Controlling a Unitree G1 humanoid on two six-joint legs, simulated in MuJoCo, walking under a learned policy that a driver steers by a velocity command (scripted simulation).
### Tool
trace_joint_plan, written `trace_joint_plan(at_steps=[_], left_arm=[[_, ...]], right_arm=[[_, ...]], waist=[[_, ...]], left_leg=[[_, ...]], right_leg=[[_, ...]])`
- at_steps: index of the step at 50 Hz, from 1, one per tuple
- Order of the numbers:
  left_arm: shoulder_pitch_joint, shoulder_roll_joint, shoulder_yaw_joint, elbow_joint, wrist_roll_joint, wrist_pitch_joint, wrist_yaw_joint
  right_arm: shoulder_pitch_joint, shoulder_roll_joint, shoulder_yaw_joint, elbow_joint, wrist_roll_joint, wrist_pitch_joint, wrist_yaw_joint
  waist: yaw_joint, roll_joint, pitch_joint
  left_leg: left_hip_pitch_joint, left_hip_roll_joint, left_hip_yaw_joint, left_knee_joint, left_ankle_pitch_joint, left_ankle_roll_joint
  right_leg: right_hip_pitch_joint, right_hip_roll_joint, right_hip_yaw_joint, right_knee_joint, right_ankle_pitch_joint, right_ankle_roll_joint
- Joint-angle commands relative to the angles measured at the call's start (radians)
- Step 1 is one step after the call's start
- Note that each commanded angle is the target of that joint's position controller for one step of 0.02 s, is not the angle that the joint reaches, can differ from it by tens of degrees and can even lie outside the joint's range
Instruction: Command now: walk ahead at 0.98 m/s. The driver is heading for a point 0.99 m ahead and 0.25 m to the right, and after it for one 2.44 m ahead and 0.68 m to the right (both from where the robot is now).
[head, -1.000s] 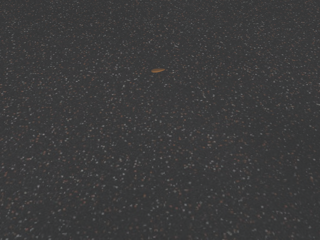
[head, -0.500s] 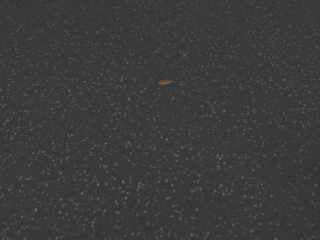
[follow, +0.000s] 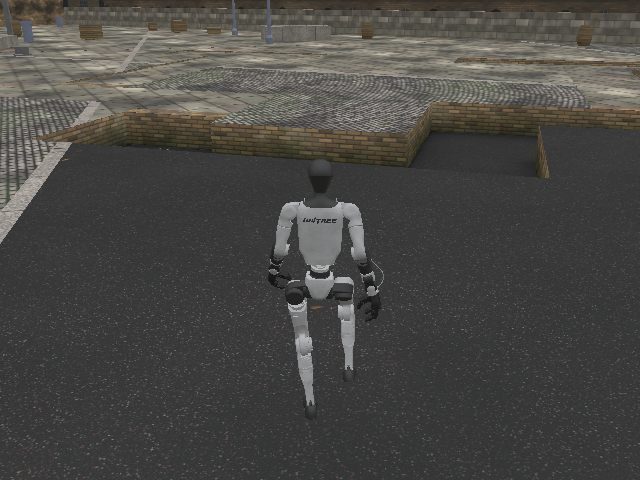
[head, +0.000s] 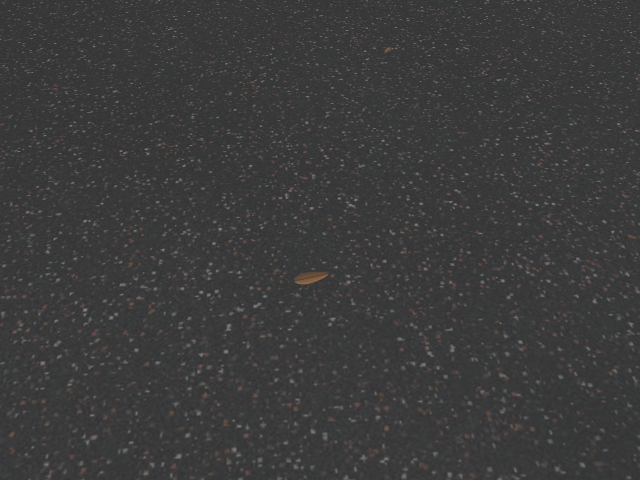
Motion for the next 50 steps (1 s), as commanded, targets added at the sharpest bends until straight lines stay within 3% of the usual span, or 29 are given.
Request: trace_joint_plan(at_steps=[1, 3, 7, 9, 10, 11, 12, 13, 14, 15, 16, 19, 21, 23, 24, 27, 30, 32, 33, 34, 35, 36, 37, 38, 39, 41, 44, 48, 50], left_arm=[[-0.125, 0.049, -0.002, -0.084, -0.005, -0.011, -0.009], [-0.197, 0.032, -0.012, -0.096, -0.016, -0.017, -0.021], [-0.253, 0.060, -0.011, -0.103, -0.017, -0.024, -0.008], [-0.175, 0.106, 0.007, -0.085, -0.013, -0.022, 0.008], [-0.021, 0.144, 0.024, -0.044, -0.015, -0.022, 0.019], [0.200, 0.176, 0.043, 0.029, -0.017, -0.020, 0.034], [0.393, 0.234, 0.068, 0.076, 0.000, -0.014, 0.055], [0.399, 0.319, 0.099, 0.075, 0.020, -0.015, 0.055], [0.341, 0.247, 0.098, 0.072, 0.007, -0.010, 0.034], [0.257, 0.202, 0.088, 0.083, 0.001, -0.021, 0.032], [0.233, 0.137, 0.076, 0.105, 0.003, -0.029, 0.028], [0.236, 0.062, 0.046, 0.164, -0.013, -0.049, 0.036], [0.259, 0.099, 0.052, 0.177, -0.032, -0.062, 0.036], [0.273, 0.120, 0.058, 0.173, -0.036, -0.070, 0.034], [0.266, 0.111, 0.058, 0.167, -0.038, -0.070, 0.029], [0.313, 0.182, 0.077, 0.165, -0.053, -0.082, 0.027], [0.345, 0.210, 0.085, 0.169, -0.047, -0.070, 0.031], [0.342, 0.260, 0.097, 0.167, -0.033, -0.058, 0.038], [0.307, 0.276, 0.103, 0.156, -0.027, -0.052, 0.039], [0.284, 0.201, 0.087, 0.126, -0.022, -0.055, 0.037], [0.404, 0.006, 0.047, 0.079, -0.074, -0.056, 0.040], [0.364, 0.089, 0.051, 0.056, -0.075, -0.048, 0.044], [0.251, 0.131, 0.061, 0.057, -0.057, -0.035, 0.046], [0.201, 0.131, 0.062, 0.055, -0.043, -0.026, 0.036], [0.168, 0.116, 0.063, 0.053, -0.031, -0.015, 0.023], [0.145, 0.055, 0.054, 0.026, -0.011, 0.019, 0.003], [0.026, 0.042, 0.040, -0.052, -0.007, 0.049, -0.018], [-0.119, 0.071, 0.025, -0.122, -0.012, 0.050, -0.044], [-0.163, 0.051, 0.012, -0.138, -0.003, 0.042, -0.052]], right_arm=[[-0.053, -0.088, -0.008, -0.073, 0.017, -0.040, 0.004], [0.003, -0.099, -0.005, -0.054, 0.031, -0.050, -0.003], [0.054, -0.147, -0.002, -0.016, 0.015, -0.042, -0.021], [0.054, -0.192, -0.008, 0.000, -0.012, -0.021, -0.042], [0.037, -0.213, -0.013, 0.007, -0.029, -0.006, -0.054], [-0.014, -0.234, -0.021, -0.001, -0.038, 0.010, -0.060], [-0.051, -0.201, -0.016, -0.022, -0.040, 0.010, -0.057], [0.077, -0.014, 0.024, -0.065, 0.025, -0.011, -0.024], [0.003, -0.116, 0.012, -0.070, 0.033, -0.026, -0.030], [-0.159, -0.131, 0.010, -0.115, 0.029, -0.031, -0.033], [-0.194, -0.114, 0.017, -0.132, 0.020, -0.034, -0.028], [-0.219, -0.047, 0.034, -0.164, -0.041, 0.010, 0.005], [-0.286, -0.035, 0.045, -0.208, -0.057, 0.021, 0.019], [-0.436, -0.059, 0.051, -0.273, -0.051, 0.017, 0.025], [-0.483, -0.065, 0.053, -0.277, -0.044, 0.016, 0.029], [-0.578, -0.054, 0.068, -0.311, -0.018, 0.004, 0.037], [-0.608, -0.115, 0.049, -0.323, -0.016, 0.005, 0.015], [-0.426, -0.181, 0.018, -0.277, -0.017, -0.004, -0.009], [-0.238, -0.216, -0.001, -0.227, -0.019, -0.007, -0.026], [-0.036, -0.289, -0.028, -0.201, -0.042, -0.006, -0.050], [-0.027, -0.356, -0.045, -0.203, -0.092, -0.005, -0.049], [-0.091, -0.315, -0.051, -0.212, -0.061, 0.005, -0.040], [-0.189, -0.212, -0.033, -0.219, -0.051, 0.004, -0.036], [-0.228, -0.150, -0.021, -0.210, -0.046, 0.001, -0.030], [-0.221, -0.124, -0.015, -0.189, -0.047, 0.000, -0.030], [-0.166, -0.062, 0.003, -0.125, -0.025, -0.010, -0.027], [-0.164, -0.053, 0.003, -0.096, -0.002, -0.034, -0.013], [-0.178, -0.107, -0.006, -0.085, -0.011, -0.050, -0.022], [-0.168, -0.146, -0.009, -0.084, -0.007, -0.048, -0.031]], waist=[[0.026, 0.022, 0.184], [-0.003, 0.020, 0.173], [-0.013, 0.073, 0.133], [0.041, 0.139, 0.034], [0.119, 0.162, -0.050], [0.223, 0.164, -0.151], [0.293, 0.132, -0.253], [0.152, -0.280, -0.420], [0.181, -0.096, -0.415], [0.164, -0.025, -0.199], [0.119, 0.072, -0.087], [0.003, 0.040, 0.046], [-0.011, 0.007, 0.105], [0.007, 0.028, 0.170], [0.019, 0.055, 0.167], [0.055, 0.000, 0.147], [0.074, -0.012, 0.097], [-0.011, -0.038, -0.051], [-0.108, -0.028, -0.148], [-0.183, 0.025, -0.280], [-0.071, 0.318, -0.418], [-0.061, 0.343, -0.419], [-0.054, 0.215, -0.215], [-0.041, 0.116, -0.118], [-0.027, 0.088, -0.066], [0.019, 0.140, -0.021], [0.044, 0.120, 0.054], [0.066, 0.077, 0.132], [0.073, 0.054, 0.179]], left_leg=[[-0.222, 0.220, -0.179, -0.336, 0.173, 0.069], [-0.169, 0.227, -0.136, -0.380, 0.382, 0.041], [0.147, 0.271, -0.078, -0.282, 0.953, 0.005], [0.281, 0.301, -0.074, -0.090, 1.296, -0.008], [0.290, 0.322, -0.077, 0.102, 1.374, -0.011], [0.235, 0.317, -0.059, 0.362, 1.317, -0.006], [0.010, 0.278, -0.057, 0.685, 1.025, 0.010], [-0.481, 0.055, -0.090, 1.192, 0.000, -0.056], [-0.656, 0.067, -0.203, 1.256, -0.097, -0.014], [-0.723, 0.137, -0.197, 1.193, -0.005, -0.001], [-0.681, 0.174, -0.192, 1.103, 0.026, 0.007], [-0.566, 0.241, -0.185, 0.945, 0.020, -0.028], [-0.626, 0.277, -0.147, 0.840, 0.043, -0.068], [-0.635, 0.287, -0.114, 0.636, 0.172, -0.110], [-0.579, 0.259, -0.078, 0.541, 0.263, -0.121], [-0.346, 0.206, -0.050, 0.300, 0.460, -0.120], [-0.337, 0.170, -0.063, 0.189, 0.409, -0.102], [-0.130, 0.117, -0.071, 0.172, 0.230, -0.080], [0.084, 0.141, -0.078, 0.178, 0.177, -0.074], [0.324, 0.328, -0.247, 0.215, -0.094, -0.064], [0.554, 0.638, -0.739, 0.070, -0.383, 0.001], [0.489, 0.627, -0.963, -0.097, -0.533, 0.038], [0.331, 0.562, -0.749, -0.100, -0.489, 0.015], [0.201, 0.519, -0.573, -0.089, -0.275, 0.002], [0.113, 0.471, -0.434, -0.101, -0.103, -0.022], [0.033, 0.420, -0.256, -0.114, 0.070, -0.061], [-0.025, 0.420, -0.090, -0.170, 0.261, -0.064], [-0.064, 0.358, 0.115, -0.246, 0.418, -0.085], [-0.061, 0.358, 0.197, -0.196, 0.736, -0.100]], right_leg=[[0.046, -0.010, -0.061, -0.256, 0.199, 0.014], [0.149, 0.028, -0.117, -0.409, 0.325, -0.005], [0.197, 0.115, -0.172, -0.589, 0.289, -0.049], [0.293, 0.196, -0.188, -0.601, 0.118, -0.068], [0.438, 0.216, -0.160, -0.603, 0.048, -0.087], [0.646, 0.208, -0.141, -0.641, 0.006, -0.108], [0.918, 0.074, -0.007, -0.566, -0.198, -0.142], [1.304, -0.265, 0.612, -0.648, -0.418, -0.311], [1.279, -0.252, 0.787, -0.821, -0.522, -0.321], [1.106, -0.211, 0.601, -0.860, -0.433, -0.277], [0.917, -0.186, 0.491, -0.901, -0.327, -0.242], [0.593, -0.061, 0.326, -0.981, -0.272, -0.181], [0.523, -0.036, 0.289, -1.043, -0.246, -0.199], [0.450, -0.007, 0.238, -1.101, -0.138, -0.210], [0.425, 0.049, 0.179, -1.107, -0.065, -0.187], [0.409, 0.033, 0.170, -1.120, 0.190, -0.156], [0.655, 0.009, 0.184, -1.007, 0.402, -0.125], [0.737, 0.013, 0.180, -0.717, 0.654, -0.089], [0.646, 0.051, 0.169, -0.472, 0.584, -0.074], [0.465, 0.102, 0.140, -0.152, 0.339, -0.070], [0.138, 0.203, 0.078, 0.201, -0.399, -0.049], [0.021, 0.171, 0.082, 0.310, -0.330, -0.070], [-0.034, 0.106, 0.061, 0.298, -0.219, -0.072], [-0.012, 0.070, 0.053, 0.244, -0.160, -0.064], [0.024, 0.045, 0.054, 0.209, -0.149, -0.057], [0.047, 0.017, 0.045, 0.189, -0.145, -0.048], [-0.030, -0.008, 0.009, 0.148, -0.063, -0.034], [0.029, 0.018, -0.080, -0.144, 0.134, -0.053], [0.125, 0.061, -0.167, -0.329, 0.172, -0.069]])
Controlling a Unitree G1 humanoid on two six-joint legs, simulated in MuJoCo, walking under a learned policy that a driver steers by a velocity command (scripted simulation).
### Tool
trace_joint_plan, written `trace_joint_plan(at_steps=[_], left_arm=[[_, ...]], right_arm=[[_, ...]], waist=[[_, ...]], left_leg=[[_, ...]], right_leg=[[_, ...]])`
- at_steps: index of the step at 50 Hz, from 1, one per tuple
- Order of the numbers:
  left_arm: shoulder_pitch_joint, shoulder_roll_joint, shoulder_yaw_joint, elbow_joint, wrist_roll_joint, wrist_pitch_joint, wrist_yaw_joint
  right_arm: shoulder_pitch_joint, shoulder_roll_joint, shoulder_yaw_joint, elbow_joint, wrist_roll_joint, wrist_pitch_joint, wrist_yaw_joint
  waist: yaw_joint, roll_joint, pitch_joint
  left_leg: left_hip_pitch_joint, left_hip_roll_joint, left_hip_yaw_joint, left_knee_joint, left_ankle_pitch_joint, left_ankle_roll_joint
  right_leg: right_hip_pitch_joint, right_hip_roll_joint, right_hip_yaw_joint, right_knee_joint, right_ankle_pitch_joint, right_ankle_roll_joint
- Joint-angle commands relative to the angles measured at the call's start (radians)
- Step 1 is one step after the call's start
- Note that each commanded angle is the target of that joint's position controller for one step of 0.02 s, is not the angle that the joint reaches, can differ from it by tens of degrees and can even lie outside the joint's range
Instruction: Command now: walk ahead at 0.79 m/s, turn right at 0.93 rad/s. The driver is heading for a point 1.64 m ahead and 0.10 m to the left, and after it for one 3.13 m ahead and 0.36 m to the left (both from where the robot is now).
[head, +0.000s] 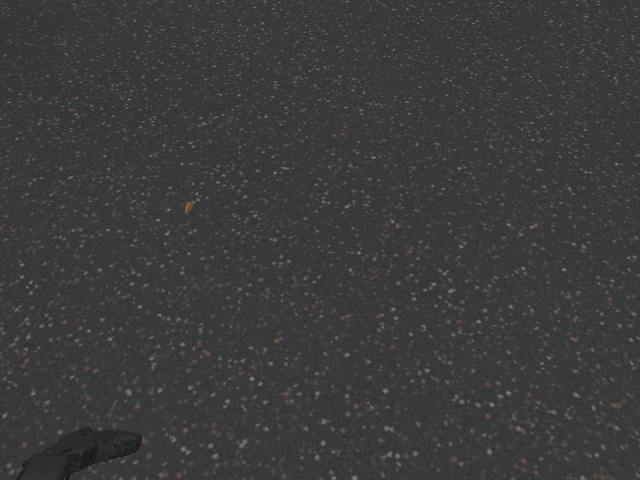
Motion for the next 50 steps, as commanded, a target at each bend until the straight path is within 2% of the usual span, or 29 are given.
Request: trace_joint_plan(at_steps=[1, 2, 3, 4, 5, 6, 7, 8, 9, 10, 11, 12, 14, 16, 18, 20, 23, 26, 29, 33, 35, 36, 37, 38, 39, 41, 43, 46, 50], left_arm=[[-0.013, -0.024, -0.028, -0.051, 0.013, -0.013, -0.017], [0.041, -0.010, -0.023, -0.028, 0.017, -0.019, -0.012], [0.143, 0.014, -0.012, 0.002, 0.015, -0.024, -0.005], [0.306, 0.049, 0.007, 0.044, 0.015, -0.030, 0.006], [0.484, 0.089, 0.034, 0.107, 0.014, -0.036, 0.031], [0.436, 0.140, 0.057, 0.122, 0.002, -0.035, 0.064], [0.394, 0.275, 0.083, 0.076, 0.021, -0.020, 0.062], [0.412, 0.300, 0.105, 0.024, 0.001, -0.006, 0.068], [0.332, 0.245, 0.095, 0.004, -0.012, 0.002, 0.086], [0.256, 0.174, 0.074, 0.005, -0.021, 0.005, 0.095], [0.239, 0.121, 0.056, 0.014, -0.030, -0.003, 0.096], [0.232, 0.087, 0.045, 0.014, -0.035, -0.011, 0.097], [0.234, 0.084, 0.040, 0.028, -0.025, -0.028, 0.090], [0.265, 0.085, 0.038, 0.050, -0.008, -0.042, 0.082], [0.274, 0.042, 0.020, 0.074, -0.008, -0.044, 0.080], [0.280, 0.007, 0.003, 0.096, -0.009, -0.043, 0.082], [0.284, 0.036, 0.005, 0.105, 0.001, -0.033, 0.092], [0.296, 0.052, 0.010, 0.100, 0.005, -0.010, 0.106], [0.295, 0.060, 0.014, 0.086, 0.004, 0.006, 0.116], [0.265, 0.086, 0.026, 0.072, -0.003, 0.016, 0.120], [0.239, 0.101, 0.032, 0.066, -0.013, 0.019, 0.122], [0.232, 0.106, 0.036, 0.062, -0.018, 0.015, 0.124], [0.224, 0.087, 0.031, 0.027, -0.013, 0.010, 0.120], [0.151, 0.015, 0.012, -0.040, -0.006, 0.024, 0.122], [0.140, 0.032, 0.009, -0.033, 0.011, 0.032, 0.119], [0.148, 0.046, 0.012, -0.021, -0.011, 0.024, 0.110], [0.152, 0.072, 0.017, -0.021, 0.006, 0.026, 0.102], [0.136, 0.057, 0.008, -0.037, -0.002, 0.036, 0.092], [0.104, 0.066, 0.001, -0.052, -0.009, 0.040, 0.097]], right_arm=[[-0.143, -0.104, -0.004, -0.100, 0.009, -0.028, -0.013], [-0.123, -0.136, -0.011, -0.103, 0.016, -0.019, -0.022], [-0.128, -0.173, -0.021, -0.113, 0.020, -0.004, -0.030], [-0.150, -0.202, -0.031, -0.124, 0.024, 0.012, -0.034], [-0.175, -0.200, -0.035, -0.139, 0.026, 0.023, -0.027], [-0.152, -0.136, -0.029, -0.151, 0.031, 0.029, -0.012], [0.000, -0.067, -0.015, -0.201, 0.012, 0.040, -0.023], [-0.054, -0.094, -0.005, -0.259, 0.019, 0.040, -0.027], [-0.102, -0.102, 0.003, -0.265, 0.018, 0.037, -0.029], [-0.137, -0.094, 0.005, -0.263, 0.005, 0.042, -0.027], [-0.150, -0.092, 0.003, -0.254, -0.016, 0.056, -0.033], [-0.130, -0.087, 0.003, -0.252, -0.027, 0.083, -0.036], [-0.133, -0.060, 0.006, -0.257, -0.027, 0.117, -0.036], [-0.143, -0.026, 0.012, -0.256, -0.005, 0.121, -0.034], [-0.153, -0.009, 0.017, -0.246, 0.005, 0.123, -0.030], [-0.179, 0.001, 0.020, -0.236, 0.013, 0.127, -0.022], [-0.266, -0.028, 0.013, -0.256, 0.024, 0.136, -0.011], [-0.303, -0.056, 0.001, -0.282, 0.010, 0.147, 0.004], [-0.306, -0.047, -0.004, -0.303, 0.003, 0.158, 0.018], [-0.286, -0.028, -0.008, -0.324, 0.019, 0.163, 0.026], [-0.248, -0.024, -0.012, -0.330, 0.020, 0.154, 0.024], [-0.210, -0.048, -0.020, -0.328, 0.012, 0.145, 0.018], [-0.161, -0.162, -0.049, -0.334, 0.000, 0.134, 0.011], [-0.094, -0.276, -0.083, -0.326, 0.009, 0.137, 0.013], [-0.038, -0.240, -0.083, -0.312, 0.026, 0.143, 0.009], [-0.199, -0.177, -0.067, -0.339, 0.025, 0.168, -0.005], [-0.258, -0.154, -0.060, -0.363, 0.032, 0.176, -0.008], [-0.201, -0.190, -0.074, -0.347, 0.029, 0.170, -0.004], [-0.185, -0.210, -0.081, -0.349, 0.019, 0.172, -0.011]], waist=[[0.104, 0.049, 0.137], [0.123, 0.068, 0.091], [0.172, 0.090, 0.020], [0.246, 0.104, -0.073], [0.305, 0.089, -0.165], [0.237, -0.071, -0.119], [0.117, -0.130, -0.241], [0.174, -0.041, -0.474], [0.135, 0.068, -0.376], [0.083, 0.125, -0.241], [0.049, 0.157, -0.133], [0.024, 0.160, -0.114], [0.007, 0.167, -0.117], [0.014, 0.138, -0.155], [0.023, 0.084, -0.170], [0.045, 0.024, -0.150], [0.082, -0.016, -0.088], [0.098, -0.018, -0.051], [0.105, -0.012, -0.033], [0.101, -0.036, -0.042], [0.066, -0.032, -0.062], [0.036, 0.005, -0.082], [0.027, 0.166, -0.103], [0.004, 0.333, -0.079], [-0.021, 0.167, -0.105], [0.053, 0.080, -0.019], [0.068, 0.109, -0.049], [0.046, 0.094, -0.090], [0.025, 0.140, -0.091]], left_leg=[[-0.207, 0.205, 0.022, -0.036, 0.995, 0.037], [-0.169, 0.203, 0.025, 0.067, 1.145, 0.029], [-0.165, 0.221, 0.015, 0.218, 1.236, 0.027], [-0.199, 0.251, -0.005, 0.442, 1.262, 0.033], [-0.273, 0.240, -0.029, 0.717, 1.066, 0.023], [-0.478, 0.076, -0.023, 1.040, 0.137, -0.015], [-0.759, -0.013, -0.120, 1.451, -0.321, -0.063], [-0.868, -0.009, -0.313, 1.513, -0.228, -0.067], [-0.871, 0.036, -0.348, 1.417, -0.142, -0.047], [-0.845, 0.074, -0.345, 1.307, -0.106, -0.040], [-0.785, 0.100, -0.339, 1.229, -0.087, -0.037], [-0.708, 0.114, -0.338, 1.165, -0.084, -0.043], [-0.598, 0.130, -0.331, 1.043, -0.085, -0.046], [-0.585, 0.118, -0.314, 0.938, 0.005, -0.023], [-0.565, 0.115, -0.309, 0.804, 0.127, 0.008], [-0.539, 0.103, -0.307, 0.688, 0.224, 0.031], [-0.567, 0.070, -0.314, 0.602, 0.234, 0.041], [-0.626, 0.061, -0.299, 0.585, 0.098, 0.038], [-0.630, 0.046, -0.273, 0.563, -0.042, 0.041], [-0.552, 0.004, -0.225, 0.440, -0.114, 0.057], [-0.452, -0.023, -0.214, 0.272, -0.013, 0.076], [-0.346, -0.007, -0.282, 0.158, 0.138, 0.103], [-0.188, 0.174, -0.561, 0.112, 0.474, 0.171], [-0.108, 0.380, -0.870, 0.125, 1.015, 0.358], [-0.076, 0.363, -0.802, 0.141, 1.032, 0.411], [-0.164, 0.219, -0.651, 0.122, 0.813, 0.322], [-0.164, 0.143, -0.609, 0.127, 0.810, 0.267], [-0.144, 0.121, -0.636, 0.151, 0.829, 0.248], [-0.141, 0.106, -0.710, 0.162, 0.721, 0.235]], right_leg=[[0.228, 0.077, -0.115, -0.224, 0.087, -0.022], [0.315, 0.131, -0.144, -0.266, 0.080, -0.029], [0.446, 0.172, -0.141, -0.293, 0.059, -0.039], [0.629, 0.197, -0.102, -0.306, 0.046, -0.069], [0.829, 0.203, -0.037, -0.362, 0.082, -0.096], [0.927, 0.108, 0.108, -0.445, 0.299, -0.119], [1.187, -0.158, 0.468, -0.277, 1.125, -0.277], [1.282, -0.239, 0.685, -0.426, 0.881, -0.390], [1.126, -0.225, 0.688, -0.537, 0.609, -0.352], [0.933, -0.181, 0.617, -0.603, 0.420, -0.311], [0.767, -0.148, 0.546, -0.611, 0.537, -0.262], [0.654, -0.129, 0.496, -0.626, 0.578, -0.241], [0.499, -0.084, 0.420, -0.641, 0.624, -0.215], [0.522, -0.070, 0.333, -0.626, 0.760, -0.167], [0.557, -0.039, 0.253, -0.642, 0.726, -0.090], [0.581, -0.018, 0.185, -0.670, 0.644, -0.029], [0.627, -0.051, 0.148, -0.698, 0.509, -0.027], [0.705, -0.119, 0.165, -0.681, 0.407, -0.080], [0.753, -0.171, 0.178, -0.641, 0.351, -0.124], [0.795, -0.189, 0.145, -0.550, 0.421, -0.099], [0.773, -0.165, 0.085, -0.441, 0.426, -0.044], [0.700, -0.126, 0.036, -0.328, 0.352, 0.013], [0.477, -0.029, -0.036, -0.097, 0.020, 0.088], [0.183, 0.175, -0.009, 0.064, -0.656, 0.148], [0.149, 0.128, 0.122, 0.213, -0.663, 0.161], [0.118, 0.088, 0.154, 0.192, -0.477, 0.176], [0.146, 0.086, 0.141, 0.148, -0.402, 0.194], [0.158, 0.098, 0.141, 0.088, -0.374, 0.205], [0.154, 0.107, 0.156, -0.023, -0.353, 0.202]])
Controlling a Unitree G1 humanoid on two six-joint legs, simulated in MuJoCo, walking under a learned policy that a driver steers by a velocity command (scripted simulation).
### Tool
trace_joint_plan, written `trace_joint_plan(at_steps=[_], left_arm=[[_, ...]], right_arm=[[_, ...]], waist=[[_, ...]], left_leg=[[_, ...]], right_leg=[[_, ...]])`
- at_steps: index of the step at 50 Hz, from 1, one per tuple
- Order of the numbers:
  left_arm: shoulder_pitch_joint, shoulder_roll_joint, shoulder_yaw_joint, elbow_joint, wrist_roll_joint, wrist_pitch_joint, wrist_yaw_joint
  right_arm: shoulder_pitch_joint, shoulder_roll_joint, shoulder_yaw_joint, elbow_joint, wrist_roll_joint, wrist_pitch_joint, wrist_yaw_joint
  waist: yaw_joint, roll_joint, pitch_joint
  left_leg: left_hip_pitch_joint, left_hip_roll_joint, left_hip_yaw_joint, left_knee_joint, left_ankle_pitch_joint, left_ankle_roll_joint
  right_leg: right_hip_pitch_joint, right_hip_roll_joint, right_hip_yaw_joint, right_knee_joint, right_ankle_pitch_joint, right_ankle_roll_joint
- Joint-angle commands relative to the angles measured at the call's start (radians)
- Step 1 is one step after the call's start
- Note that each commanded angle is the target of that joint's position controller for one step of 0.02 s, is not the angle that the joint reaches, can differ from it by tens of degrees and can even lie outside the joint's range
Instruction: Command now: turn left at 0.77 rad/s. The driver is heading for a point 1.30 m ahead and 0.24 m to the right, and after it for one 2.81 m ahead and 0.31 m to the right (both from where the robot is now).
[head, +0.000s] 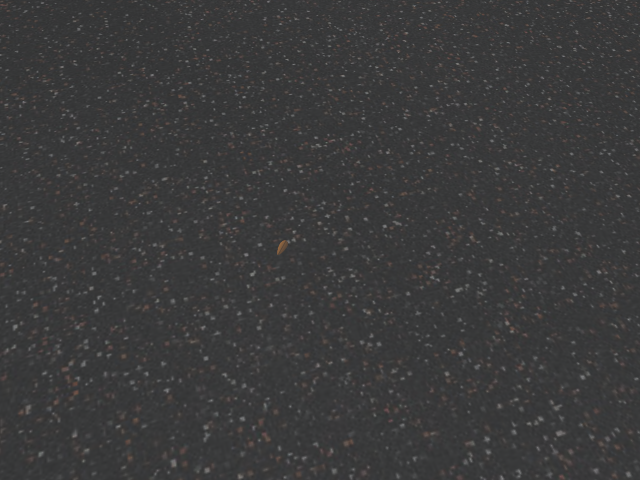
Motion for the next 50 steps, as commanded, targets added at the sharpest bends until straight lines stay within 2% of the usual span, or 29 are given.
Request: trace_joint_plan(at_steps=[1, 7, 9, 11, 12, 13, 14, 15, 16, 17, 19, 21, 24, 26, 27, 28, 29, 30, 31, 32, 35, 39, 50], left_arm=[[-0.015, 0.081, 0.013, -0.068, -0.005, -0.009, 0.004], [-0.027, 0.093, 0.008, -0.074, -0.016, -0.018, 0.007], [-0.001, 0.095, 0.007, -0.069, -0.021, -0.023, 0.009], [0.059, 0.084, 0.005, -0.052, -0.018, -0.031, 0.015], [0.084, 0.083, 0.004, -0.043, -0.009, -0.039, 0.022], [0.063, 0.130, 0.006, -0.056, 0.004, -0.045, 0.032], [0.034, 0.206, 0.017, -0.065, -0.001, -0.038, 0.023], [0.091, 0.159, 0.014, -0.044, -0.012, -0.038, 0.015], [0.076, 0.107, -0.002, -0.038, -0.015, -0.042, 0.011], [0.038, 0.082, -0.008, -0.037, -0.011, -0.042, 0.010], [0.019, 0.083, -0.009, -0.025, -0.005, -0.043, 0.018], [0.044, 0.076, -0.011, -0.006, -0.005, -0.041, 0.016], [0.079, 0.086, -0.006, 0.024, -0.003, -0.036, 0.008], [0.081, 0.094, -0.001, 0.041, -0.006, -0.030, 0.006], [0.078, 0.093, -0.001, 0.048, -0.010, -0.029, 0.006], [0.092, 0.081, -0.005, 0.052, -0.010, -0.034, 0.007], [0.098, 0.064, -0.009, 0.047, -0.012, -0.042, 0.002], [0.111, 0.039, -0.014, 0.055, -0.021, -0.040, -0.002], [0.095, 0.054, -0.012, 0.081, -0.012, -0.036, 0.001], [0.078, 0.067, -0.006, 0.094, -0.011, -0.034, 0.003], [0.094, 0.063, -0.004, 0.129, -0.012, -0.036, 0.001], [0.104, 0.051, -0.007, 0.191, -0.015, -0.034, 0.005], [0.115, 0.034, -0.016, 0.324, -0.016, -0.030, 0.012]], right_arm=[[0.038, -0.167, -0.047, -0.058, -0.007, -0.009, -0.009], [0.022, -0.151, -0.030, -0.056, -0.023, -0.008, -0.008], [-0.006, -0.148, -0.025, -0.057, -0.023, -0.008, -0.007], [-0.051, -0.138, -0.016, -0.058, -0.011, -0.010, -0.011], [-0.059, -0.120, -0.007, -0.058, -0.003, -0.016, -0.015], [0.006, -0.054, 0.012, -0.057, -0.008, -0.023, -0.013], [0.065, -0.071, 0.006, -0.057, -0.009, -0.018, -0.022], [0.042, -0.129, -0.008, -0.033, -0.026, -0.011, -0.025], [0.012, -0.120, -0.008, -0.021, -0.020, -0.011, -0.019], [0.001, -0.100, -0.003, -0.007, -0.015, -0.009, -0.012], [0.001, -0.074, 0.008, 0.008, -0.012, -0.005, 0.004], [-0.013, -0.050, 0.021, 0.024, -0.008, -0.002, 0.007], [-0.049, -0.023, 0.039, 0.047, -0.002, 0.002, -0.001], [-0.028, -0.017, 0.045, 0.079, 0.000, -0.003, -0.010], [-0.012, -0.014, 0.049, 0.097, -0.004, -0.010, -0.016], [-0.025, -0.037, 0.048, 0.102, -0.016, -0.021, -0.022], [-0.032, -0.077, 0.047, 0.100, -0.031, -0.033, -0.028], [-0.091, -0.096, 0.045, 0.113, -0.021, -0.037, -0.024], [-0.111, -0.053, 0.056, 0.113, -0.018, -0.045, -0.015], [-0.100, -0.039, 0.062, 0.125, -0.019, -0.051, -0.014], [-0.055, -0.046, 0.067, 0.179, -0.014, -0.059, -0.027], [-0.055, -0.037, 0.075, 0.223, -0.013, -0.061, -0.029], [-0.040, -0.021, 0.088, 0.334, -0.012, -0.068, -0.035]], waist=[[-0.017, 0.135, -0.151], [-0.029, 0.153, -0.136], [-0.015, 0.161, -0.123], [0.032, 0.151, -0.109], [0.048, 0.118, -0.107], [0.007, -0.068, -0.139], [-0.017, -0.209, -0.130], [0.017, -0.134, -0.142], [0.011, -0.084, -0.114], [0.000, -0.069, -0.094], [-0.004, -0.137, -0.095], [0.008, -0.136, -0.109], [0.036, -0.154, -0.115], [0.021, -0.146, -0.115], [0.006, -0.125, -0.114], [0.013, -0.091, -0.122], [0.026, -0.018, -0.141], [0.073, 0.106, -0.091], [0.050, 0.088, -0.074], [0.035, 0.072, -0.051], [0.033, 0.093, -0.061], [0.033, 0.056, -0.045], [0.033, 0.028, -0.034]], left_leg=[[0.196, 0.243, -0.244, -0.021, 0.596, 0.120], [0.135, 0.250, -0.303, 0.011, 0.642, 0.107], [0.107, 0.245, -0.326, 0.018, 0.630, 0.095], [0.055, 0.212, -0.335, 0.033, 0.500, 0.049], [-0.008, 0.183, -0.316, 0.058, 0.349, 0.006], [-0.074, 0.101, -0.202, 0.195, 0.031, -0.047], [-0.170, -0.069, -0.026, 0.310, -0.375, -0.073], [-0.143, -0.014, -0.002, 0.452, -0.407, -0.080], [-0.132, 0.003, -0.005, 0.495, -0.351, -0.087], [-0.114, 0.018, -0.003, 0.507, -0.297, -0.099], [-0.097, 0.019, 0.029, 0.478, -0.252, -0.117], [-0.072, 0.029, 0.069, 0.375, -0.255, -0.127], [-0.012, 0.060, 0.128, 0.168, -0.232, -0.119], [0.060, 0.062, 0.155, -0.005, -0.110, -0.102], [0.132, 0.073, 0.152, -0.121, 0.017, -0.091], [0.202, 0.118, 0.083, -0.147, 0.093, -0.077], [0.254, 0.213, -0.013, -0.131, 0.159, -0.058], [0.107, 0.243, -0.034, -0.091, 0.180, -0.024], [0.047, 0.234, -0.031, -0.098, 0.114, -0.022], [0.032, 0.211, -0.012, -0.106, 0.088, -0.032], [0.061, 0.194, 0.006, -0.109, 0.138, -0.041], [0.066, 0.199, 0.005, -0.121, 0.130, -0.035], [0.063, 0.199, 0.011, -0.143, 0.120, -0.025]], right_leg=[[-0.066, 0.018, -0.019, -0.060, 0.021, -0.001], [0.086, 0.028, -0.025, -0.194, -0.009, -0.047], [0.168, 0.035, -0.026, -0.287, -0.021, -0.066], [0.309, 0.037, -0.029, -0.501, 0.082, -0.086], [0.420, -0.001, 0.007, -0.638, 0.207, -0.102], [0.512, -0.197, 0.215, -0.715, 0.291, -0.149], [0.483, -0.377, 0.432, -0.713, 0.547, -0.287], [0.439, -0.391, 0.435, -0.690, 0.603, -0.358], [0.403, -0.334, 0.350, -0.683, 0.580, -0.342], [0.376, -0.267, 0.258, -0.685, 0.526, -0.301], [0.384, -0.190, 0.156, -0.679, 0.553, -0.257], [0.418, -0.167, 0.120, -0.663, 0.570, -0.248], [0.449, -0.163, 0.131, -0.649, 0.520, -0.251], [0.436, -0.150, 0.133, -0.622, 0.504, -0.235], [0.400, -0.142, 0.128, -0.607, 0.484, -0.209], [0.344, -0.140, 0.139, -0.606, 0.435, -0.174], [0.289, -0.118, 0.116, -0.582, 0.356, -0.142], [0.342, -0.040, 0.041, -0.634, 0.221, -0.127], [0.408, -0.036, 0.033, -0.633, 0.208, -0.120], [0.409, -0.042, 0.042, -0.623, 0.233, -0.125], [0.426, -0.063, 0.050, -0.615, 0.335, -0.131], [0.423, -0.059, 0.048, -0.636, 0.313, -0.120], [0.437, -0.066, 0.048, -0.653, 0.308, -0.111]])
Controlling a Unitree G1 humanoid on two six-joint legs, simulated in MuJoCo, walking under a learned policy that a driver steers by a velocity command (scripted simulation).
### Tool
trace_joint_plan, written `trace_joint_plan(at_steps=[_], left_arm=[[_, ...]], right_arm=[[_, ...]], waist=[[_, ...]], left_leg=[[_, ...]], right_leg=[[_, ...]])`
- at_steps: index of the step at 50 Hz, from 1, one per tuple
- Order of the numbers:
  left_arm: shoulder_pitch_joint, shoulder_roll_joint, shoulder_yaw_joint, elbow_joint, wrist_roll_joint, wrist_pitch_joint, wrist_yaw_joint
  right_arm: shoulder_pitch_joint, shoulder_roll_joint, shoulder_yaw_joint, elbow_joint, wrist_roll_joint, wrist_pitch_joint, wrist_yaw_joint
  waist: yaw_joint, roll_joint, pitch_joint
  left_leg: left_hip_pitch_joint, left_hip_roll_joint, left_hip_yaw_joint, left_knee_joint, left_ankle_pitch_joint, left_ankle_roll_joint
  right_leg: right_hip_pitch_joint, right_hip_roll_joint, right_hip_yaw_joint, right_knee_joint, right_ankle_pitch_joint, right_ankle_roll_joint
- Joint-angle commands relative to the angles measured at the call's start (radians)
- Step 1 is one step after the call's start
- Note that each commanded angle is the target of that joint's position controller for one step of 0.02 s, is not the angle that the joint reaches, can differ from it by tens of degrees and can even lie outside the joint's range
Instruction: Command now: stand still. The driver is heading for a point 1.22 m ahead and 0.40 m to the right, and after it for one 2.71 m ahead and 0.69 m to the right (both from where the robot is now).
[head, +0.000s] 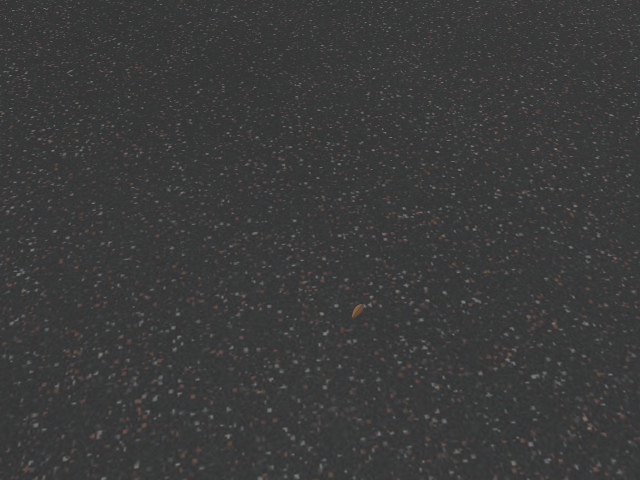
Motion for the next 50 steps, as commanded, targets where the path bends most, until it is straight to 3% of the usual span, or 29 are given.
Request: trace_joint_plan(at_steps=[1, 19, 20, 21, 22, 23, 24, 25, 27, 29, 31, 32, 33, 34, 35, 36, 37, 38, 39, 41, 44, 47, 50], left_arm=[[0.015, 0.094, 0.014, 0.000, 0.000, -0.008, 0.005], [0.056, 0.043, -0.003, 0.104, 0.000, -0.008, 0.016], [0.067, 0.041, -0.002, 0.106, 0.002, -0.006, 0.016], [0.062, 0.064, 0.010, 0.095, 0.006, -0.001, 0.012], [0.024, 0.072, 0.015, 0.070, 0.021, 0.002, 0.001], [-0.058, 0.057, 0.015, 0.024, 0.025, -0.001, -0.011], [-0.133, 0.013, 0.004, -0.025, 0.027, -0.014, -0.019], [-0.174, 0.039, 0.013, -0.049, 0.029, -0.029, -0.023], [-0.135, 0.062, 0.028, -0.060, 0.028, -0.060, -0.041], [-0.105, 0.063, 0.038, -0.071, 0.014, -0.075, -0.056], [-0.044, 0.041, 0.042, -0.072, 0.005, -0.070, -0.058], [0.039, 0.032, 0.045, -0.050, 0.002, -0.068, -0.053], [0.140, 0.044, 0.056, -0.015, 0.002, -0.068, -0.044], [0.298, 0.081, 0.074, 0.031, 0.009, -0.082, -0.031], [0.451, 0.189, 0.095, 0.053, 0.036, -0.097, -0.018], [0.375, 0.148, 0.077, 0.048, 0.036, -0.093, -0.022], [0.221, 0.144, 0.075, -0.003, 0.029, -0.094, -0.024], [0.154, 0.120, 0.069, -0.030, 0.021, -0.106, -0.032], [0.138, 0.115, 0.066, -0.037, 0.016, -0.114, -0.034], [0.162, 0.077, 0.052, -0.022, 0.014, -0.129, -0.027], [0.249, 0.068, 0.048, 0.001, 0.009, -0.141, -0.027], [0.301, 0.049, 0.040, 0.006, 0.006, -0.149, -0.029], [0.322, 0.051, 0.036, 0.010, 0.002, -0.158, -0.019]], right_arm=[[0.023, -0.107, -0.017, -0.003, 0.000, -0.009, -0.005], [0.090, -0.050, -0.005, 0.092, 0.001, -0.011, -0.012], [0.112, -0.058, -0.009, 0.097, -0.002, -0.009, -0.011], [0.124, -0.100, -0.027, 0.092, -0.003, -0.002, -0.008], [0.152, -0.137, -0.044, 0.088, -0.009, 0.004, -0.001], [0.214, -0.146, -0.054, 0.098, -0.006, 0.006, 0.003], [0.205, -0.147, -0.063, 0.095, -0.004, 0.000, 0.001], [0.215, -0.127, -0.067, 0.091, -0.014, -0.014, 0.004], [0.164, -0.134, -0.079, 0.064, -0.014, -0.045, 0.009], [0.105, -0.137, -0.088, 0.036, -0.002, -0.068, 0.010], [0.059, -0.146, -0.095, 0.017, 0.002, -0.075, 0.013], [0.041, -0.146, -0.099, 0.012, 0.005, -0.075, 0.015], [0.035, -0.136, -0.099, 0.005, 0.000, -0.076, 0.019], [0.021, -0.109, -0.090, -0.011, -0.014, -0.085, 0.024], [-0.026, 0.004, -0.061, -0.079, -0.009, -0.102, 0.034], [-0.049, -0.013, -0.066, -0.114, -0.017, -0.108, 0.046], [-0.078, -0.042, -0.070, -0.132, -0.023, -0.107, 0.058], [-0.070, -0.067, -0.074, -0.122, -0.027, -0.109, 0.072], [-0.037, -0.063, -0.076, -0.111, -0.034, -0.106, 0.082], [-0.041, -0.054, -0.074, -0.113, -0.045, -0.083, 0.095], [-0.159, -0.044, -0.068, -0.163, -0.033, -0.057, 0.097], [-0.313, -0.038, -0.061, -0.227, -0.026, -0.056, 0.097], [-0.408, -0.014, -0.045, -0.276, -0.016, -0.059, 0.101]], waist=[[-0.003, 0.001, 0.007], [-0.005, 0.003, 0.024], [-0.010, 0.013, -0.016], [-0.019, 0.047, -0.004], [-0.043, 0.083, 0.059], [-0.082, 0.131, 0.126], [-0.089, 0.192, 0.203], [-0.099, 0.148, 0.200], [-0.047, 0.085, 0.118], [-0.008, 0.111, 0.070], [0.034, 0.153, 0.076], [0.075, 0.127, 0.093], [0.115, 0.054, 0.082], [0.183, -0.074, 0.024], [0.219, -0.381, -0.066], [0.135, -0.293, -0.015], [0.061, -0.157, 0.069], [0.031, -0.051, 0.054], [0.001, -0.040, 0.028], [-0.016, -0.066, 0.046], [0.005, -0.044, 0.108], [0.033, -0.032, 0.148], [0.043, -0.050, 0.167]], left_leg=[[-0.083, 0.118, -0.095, -0.079, 0.152, 0.029], [-0.093, 0.112, -0.082, -0.072, 0.158, 0.031], [-0.082, 0.096, -0.084, -0.088, -0.043, 0.043], [-0.099, 0.085, -0.114, -0.089, -0.350, 0.077], [-0.115, 0.131, -0.212, -0.132, -0.591, 0.124], [-0.097, 0.211, -0.344, -0.219, -0.746, 0.177], [-0.085, 0.317, -0.447, -0.287, -0.697, 0.222], [-0.049, 0.363, -0.490, -0.318, -0.592, 0.246], [0.030, 0.338, -0.405, -0.291, -0.405, 0.223], [-0.035, 0.271, -0.270, -0.285, -0.312, 0.180], [-0.202, 0.231, -0.180, -0.264, -0.324, 0.166], [-0.315, 0.220, -0.153, -0.206, -0.351, 0.166], [-0.413, 0.191, -0.128, -0.108, -0.328, 0.166], [-0.529, 0.129, -0.061, 0.148, -0.214, 0.151], [-0.687, 0.002, 0.090, 0.601, -0.218, 0.100], [-0.821, -0.021, -0.010, 0.797, -0.183, 0.116], [-0.877, 0.075, -0.026, 0.878, -0.060, 0.123], [-0.821, 0.124, -0.021, 0.860, 0.037, 0.108], [-0.755, 0.150, -0.006, 0.819, 0.066, 0.088], [-0.717, 0.167, 0.035, 0.799, 0.107, 0.047], [-0.803, 0.167, 0.089, 0.735, 0.182, 0.024], [-0.792, 0.145, 0.141, 0.558, 0.240, 0.008], [-0.673, 0.122, 0.193, 0.344, 0.310, 0.033]], right_leg=[[0.043, -0.096, 0.089, -0.042, 0.122, -0.026], [0.024, -0.099, 0.084, -0.032, 0.117, -0.025], [0.027, -0.071, 0.064, -0.015, -0.053, -0.033], [-0.030, -0.022, 0.030, 0.056, -0.317, -0.052], [-0.159, -0.001, 0.023, 0.124, -0.468, -0.061], [-0.308, 0.013, -0.013, 0.229, -0.464, -0.057], [-0.407, -0.014, -0.085, 0.358, -0.267, -0.042], [-0.491, -0.059, -0.057, 0.454, -0.238, -0.036], [-0.510, -0.100, -0.032, 0.480, -0.179, -0.029], [-0.356, -0.090, -0.059, 0.366, -0.154, -0.033], [-0.124, -0.056, -0.119, 0.230, -0.176, -0.043], [0.029, -0.037, -0.166, 0.147, -0.118, -0.045], [0.185, 0.006, -0.205, 0.114, -0.120, -0.041], [0.385, -0.028, -0.125, 0.080, -0.192, -0.051], [0.478, -0.333, 0.377, -0.153, -0.619, -0.118], [0.361, -0.421, 0.729, -0.298, -0.813, -0.173], [0.264, -0.433, 0.644, -0.273, -0.771, -0.181], [0.203, -0.378, 0.507, -0.253, -0.630, -0.172], [0.161, -0.333, 0.407, -0.271, -0.541, -0.160], [0.106, -0.269, 0.286, -0.316, -0.421, -0.147], [0.117, -0.228, 0.174, -0.351, -0.235, -0.156], [0.116, -0.199, 0.083, -0.389, -0.034, -0.171], [0.136, -0.210, 0.015, -0.450, 0.210, -0.169]])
